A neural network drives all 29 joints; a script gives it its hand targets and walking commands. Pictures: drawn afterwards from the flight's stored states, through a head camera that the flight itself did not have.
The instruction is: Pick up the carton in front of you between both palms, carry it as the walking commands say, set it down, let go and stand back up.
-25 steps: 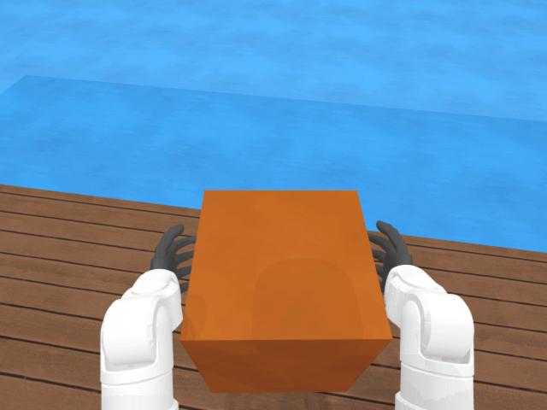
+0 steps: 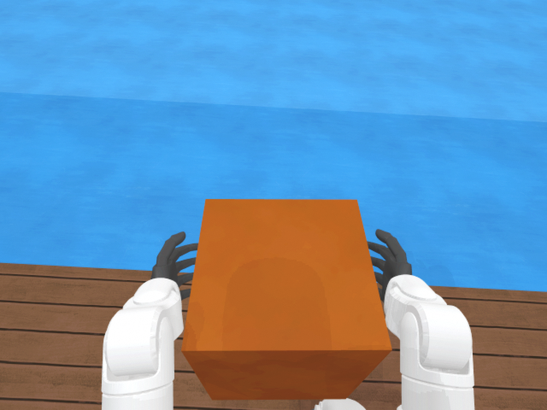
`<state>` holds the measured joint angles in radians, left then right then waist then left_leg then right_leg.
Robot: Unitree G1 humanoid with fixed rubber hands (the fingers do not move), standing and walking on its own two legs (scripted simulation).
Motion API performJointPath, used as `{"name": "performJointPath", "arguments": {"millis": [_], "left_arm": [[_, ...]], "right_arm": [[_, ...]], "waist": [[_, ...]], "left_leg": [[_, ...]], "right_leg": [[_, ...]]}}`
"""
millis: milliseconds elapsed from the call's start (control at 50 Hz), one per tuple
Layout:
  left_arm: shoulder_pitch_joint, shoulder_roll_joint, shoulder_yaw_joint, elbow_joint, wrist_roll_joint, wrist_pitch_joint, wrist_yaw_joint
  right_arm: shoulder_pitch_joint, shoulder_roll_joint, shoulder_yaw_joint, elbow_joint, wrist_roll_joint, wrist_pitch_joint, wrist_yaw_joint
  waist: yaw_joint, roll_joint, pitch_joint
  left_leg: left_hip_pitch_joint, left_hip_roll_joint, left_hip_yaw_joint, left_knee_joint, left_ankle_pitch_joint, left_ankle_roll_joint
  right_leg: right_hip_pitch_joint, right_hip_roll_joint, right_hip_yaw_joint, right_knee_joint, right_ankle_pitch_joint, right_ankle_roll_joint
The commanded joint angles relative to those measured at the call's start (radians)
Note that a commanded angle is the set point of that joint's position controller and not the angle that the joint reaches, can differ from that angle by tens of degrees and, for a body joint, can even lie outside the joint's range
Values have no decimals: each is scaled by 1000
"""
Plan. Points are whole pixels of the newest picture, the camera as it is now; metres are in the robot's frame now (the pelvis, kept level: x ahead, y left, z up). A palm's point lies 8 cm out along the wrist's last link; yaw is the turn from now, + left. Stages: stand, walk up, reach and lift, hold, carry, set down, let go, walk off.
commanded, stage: carry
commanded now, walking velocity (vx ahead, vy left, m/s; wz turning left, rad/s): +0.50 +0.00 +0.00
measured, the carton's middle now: (280, 305) +0.27 -0.01 +0.01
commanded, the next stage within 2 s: none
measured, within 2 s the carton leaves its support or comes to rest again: neither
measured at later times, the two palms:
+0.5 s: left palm (196, 124) +0.59 +0.14 +0.09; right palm (349, 122) +0.61 -0.16 +0.09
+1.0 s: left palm (206, 89) +0.73 +0.13 +0.09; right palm (342, 91) +0.73 -0.17 +0.09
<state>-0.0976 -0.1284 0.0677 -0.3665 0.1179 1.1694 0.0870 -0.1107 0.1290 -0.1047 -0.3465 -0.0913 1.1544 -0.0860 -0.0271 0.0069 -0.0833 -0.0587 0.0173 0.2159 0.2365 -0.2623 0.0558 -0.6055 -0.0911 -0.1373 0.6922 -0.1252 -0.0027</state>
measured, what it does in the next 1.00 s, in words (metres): walks ahead: right foot, then left foot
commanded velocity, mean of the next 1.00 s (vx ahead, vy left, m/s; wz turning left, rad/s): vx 0.04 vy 0.00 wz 0.00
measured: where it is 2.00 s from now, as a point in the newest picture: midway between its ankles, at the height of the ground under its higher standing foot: (271, 382)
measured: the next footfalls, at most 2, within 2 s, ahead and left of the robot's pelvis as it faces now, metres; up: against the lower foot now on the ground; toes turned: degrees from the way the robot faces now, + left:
right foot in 0.16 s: +0.35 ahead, -0.13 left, +0.00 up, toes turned -6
left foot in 0.50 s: +0.42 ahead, +0.07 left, +0.00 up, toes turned +7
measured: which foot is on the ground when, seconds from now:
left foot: down 0.00-0.18, up 0.20-0.48, down 0.50-1.00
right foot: up 0.00-0.14, down 0.16-1.00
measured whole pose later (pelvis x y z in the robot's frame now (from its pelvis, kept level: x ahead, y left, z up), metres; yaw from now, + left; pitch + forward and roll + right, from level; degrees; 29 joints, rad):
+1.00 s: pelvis +0.35 -0.02 -0.01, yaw +1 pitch +6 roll +1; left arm -0.67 -0.04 0.24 -0.01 0.07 1.21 0.13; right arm -0.68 0.03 -0.24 0.00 -0.07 1.21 -0.14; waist -0.01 0.00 0.06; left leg -0.38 0.02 0.14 0.53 -0.20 0.05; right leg -0.25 -0.04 -0.13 0.62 -0.34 -0.01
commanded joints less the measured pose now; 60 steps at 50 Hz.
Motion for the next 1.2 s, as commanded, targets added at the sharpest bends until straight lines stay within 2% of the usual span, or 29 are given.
{"name": "performJointPath", "arguments": {"millis": [0, 80, 120, 140, 160, 180, 200, 240, 280, 380, 440, 480, 500, 520, 540, 620, 660, 780, 820, 880, 920, 960, 1020, 1040, 1060, 1080, 1120, 1140, 1180], "left_arm": [[-457, -910, -708, -98, -383, -2, -219], [-463, -845, -692, -99, -398, 42, -226], [-470, -827, -678, -82, -398, 54, -232], [-480, -816, -671, -80, -399, 60, -236], [-500, -799, -660, -60, -396, 57, -240], [-499, -815, -660, -46, -411, 57, -242], [-531, -831, -664, -62, -428, 55, -243], [-609, -881, -688, -67, -448, 43, -248], [-678, -897, -709, -58, -464, 30, -252], [-821, -803, -702, 24, -471, 7, -245], [-898, -764, -657, 115, -459, 13, -225], [-950, -756, -611, 196, -444, 20, -215], [-974, -753, -587, 237, -431, 26, -210], [-1016, -775, -580, 270, -437, 32, -206], [-1063, -792, -575, 290, -441, 34, -204], [-1225, -918, -544, 365, -482, 13, -206], [-1254, -961, -531, 390, -499, 6, -205], [-1306, -1011, -503, 322, -508, 19, -187], [-1296, -1004, -502, 300, -499, 29, -183], [-1272, -990, -509, 291, -485, 34, -186], [-1282, -984, -523, 269, -484, 32, -189], [-1286, -975, -538, 251, -480, 30, -191], [-1262, -965, -551, 248, -467, 29, -190], [-1253, -957, -547, 254, -462, 29, -191], [-1248, -945, -543, 259, -456, 29, -192], [-1245, -935, -538, 267, -454, 31, -195], [-1219, -929, -530, 290, -461, 34, -206], [-1216, -929, -528, 291, -467, 32, -211], [-1247, -933, -536, 275, -476, 28, -216]], "right_arm": [[-434, 860, 721, -101, 415, 26, 283], [-423, 811, 697, -98, 385, 61, 265], [-451, 789, 696, -107, 384, 75, 259], [-481, 776, 695, -109, 386, 79, 257], [-527, 785, 708, -133, 398, 90, 254], [-536, 780, 709, -111, 398, 92, 253], [-550, 813, 712, -88, 398, 85, 252], [-605, 850, 715, -81, 395, 69, 247], [-644, 858, 722, -61, 384, 51, 235], [-772, 806, 724, 25, 379, 25, 205], [-876, 774, 694, 106, 404, 36, 199], [-948, 772, 658, 187, 419, 45, 206], [-976, 765, 627, 239, 421, 49, 210], [-1011, 765, 605, 297, 413, 44, 212], [-1022, 798, 591, 343, 424, 40, 216], [-1178, 913, 551, 382, 461, 18, 221], [-1215, 941, 534, 390, 467, 13, 214], [-1280, 977, 527, 308, 462, 34, 187], [-1269, 976, 536, 287, 457, 44, 182], [-1259, 975, 557, 272, 451, 48, 180], [-1275, 983, 576, 252, 454, 47, 181], [-1277, 982, 591, 247, 459, 45, 184], [-1257, 982, 609, 262, 468, 45, 192], [-1254, 982, 613, 271, 470, 45, 194], [-1245, 982, 618, 279, 472, 44, 197], [-1226, 979, 619, 288, 470, 42, 197], [-1214, 977, 615, 291, 459, 38, 194], [-1226, 985, 615, 282, 456, 37, 191], [-1254, 991, 613, 277, 456, 37, 189]], "waist": [[2, 138, -126], [8, 150, -105], [40, 109, -190], [67, 48, -262], [77, -197, -375], [80, -270, -375], [69, -226, -366], [68, -77, -338], [49, -88, -334], [48, -160, -333], [38, -154, -348], [18, -87, -332], [27, 27, -346], [23, 134, -380], [19, 180, -375], [39, 57, -404], [36, 29, -428], [27, 51, -466], [27, 26, -480], [32, -61, -499], [35, -88, -482], [24, -49, -480], [0, 127, -475], [7, 137, -466], [11, 118, -462], [12, 51, -467], [38, -180, -473], [66, -246, -442], [82, -206, -398]], "left_leg": [[181, 222, -115, -33, 443, 74], [180, 216, -57, 68, 672, 47], [87, 149, 40, 371, 797, -15], [-69, 126, 22, 571, 518, -50], [-378, 7, -19, 902, 132, -91], [-518, -68, -112, 1093, -269, -85], [-562, -23, -197, 1172, -271, -56], [-564, 48, -227, 1070, -187, -22], [-484, 60, -197, 884, -127, -18], [-337, -8, -99, 488, -6, -32], [-230, -9, -78, 320, 193, -22], [-92, 53, -120, 197, 423, -12], [1, 193, -263, 253, 811, 18], [52, 269, -348, 287, 887, 106], [28, 269, -363, 264, 793, 118], [-34, 162, -218, 354, 784, 52], [-41, 143, -193, 385, 820, 47], [72, 147, -206, 389, 992, 76], [53, 131, -195, 393, 929, 72], [-64, 77, -143, 384, 697, 48], [-90, 45, -112, 330, 602, 33], [21, 64, -130, 319, 750, 47], [309, 172, -246, 378, 1229, 121], [313, 176, -240, 395, 1238, 121], [246, 156, -214, 406, 1154, 104], [107, 118, -179, 410, 947, 79], [-312, 8, -72, 430, 250, 13], [-481, -46, -44, 420, -52, -19], [-501, -46, -66, 378, -78, -26]], "right_leg": [[-43, 30, -58, -92, 63, -7], [109, 69, -116, -177, 65, -43], [411, 143, -180, -255, 96, -42], [624, 13, -32, -273, 174, -50], [902, -281, 416, -265, 290, -220], [910, -330, 540, -344, 502, -294], [872, -313, 431, -320, 628, -290], [760, -259, 271, -305, 632, -217], [660, -211, 162, -334, 529, -160], [554, -148, -5, -262, 651, -168], [519, -127, -39, -174, 517, -135], [426, -81, -36, -81, 259, -70], [344, -32, -26, -19, -22, -35], [308, 28, 24, -38, -220, -7], [323, 25, 39, -70, -275, -2], [484, -6, 50, -123, 120, -8], [509, -22, 55, -86, 303, -10], [451, 16, 51, -144, 182, 3], [501, 12, 53, -154, 286, 0], [617, -30, 70, -84, 620, -19], [630, -37, 69, -53, 698, -27], [528, -19, 56, -29, 566, -19], [252, 58, 43, -184, -112, -2], [276, 66, 41, -296, -113, 2], [372, 66, 31, -342, 35, 5], [524, 45, 39, -317, 311, 3], [892, -84, 101, -134, 1082, -41], [998, -132, 142, -105, 1271, -95], [979, -147, 159, -102, 1194, -142]]}}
